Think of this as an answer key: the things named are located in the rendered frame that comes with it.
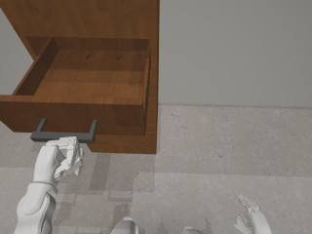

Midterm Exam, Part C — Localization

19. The robot right hand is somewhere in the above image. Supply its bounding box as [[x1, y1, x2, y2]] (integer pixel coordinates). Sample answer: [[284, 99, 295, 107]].
[[234, 194, 273, 234]]

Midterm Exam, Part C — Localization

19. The robot left thigh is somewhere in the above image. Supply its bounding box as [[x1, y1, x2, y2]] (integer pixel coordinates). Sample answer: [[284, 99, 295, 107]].
[[110, 220, 139, 234]]

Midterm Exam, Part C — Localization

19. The handle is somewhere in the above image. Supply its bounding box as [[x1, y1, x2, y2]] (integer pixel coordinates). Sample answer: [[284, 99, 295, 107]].
[[30, 118, 98, 144]]

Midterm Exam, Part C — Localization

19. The cabinet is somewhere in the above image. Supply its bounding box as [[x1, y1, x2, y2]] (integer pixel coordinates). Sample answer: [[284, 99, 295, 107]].
[[0, 0, 160, 155]]

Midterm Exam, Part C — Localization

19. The robot left forearm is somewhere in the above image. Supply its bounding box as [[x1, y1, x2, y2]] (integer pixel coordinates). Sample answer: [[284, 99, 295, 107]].
[[14, 181, 59, 234]]

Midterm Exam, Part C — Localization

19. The drawer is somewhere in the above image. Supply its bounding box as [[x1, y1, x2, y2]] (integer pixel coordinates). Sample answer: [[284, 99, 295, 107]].
[[0, 37, 151, 137]]

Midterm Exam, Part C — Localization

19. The robot left hand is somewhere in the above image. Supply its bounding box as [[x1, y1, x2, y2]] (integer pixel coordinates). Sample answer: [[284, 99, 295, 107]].
[[33, 136, 85, 187]]

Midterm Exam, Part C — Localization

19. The left robot shin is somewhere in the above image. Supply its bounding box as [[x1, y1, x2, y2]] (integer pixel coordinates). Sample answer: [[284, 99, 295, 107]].
[[123, 216, 133, 221]]

